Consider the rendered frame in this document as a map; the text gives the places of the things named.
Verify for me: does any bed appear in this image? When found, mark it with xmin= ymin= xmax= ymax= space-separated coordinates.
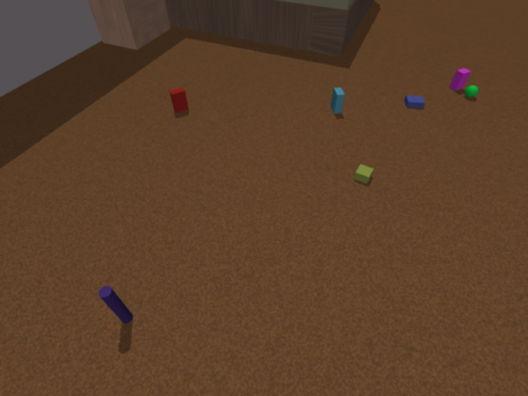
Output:
xmin=165 ymin=0 xmax=374 ymax=57

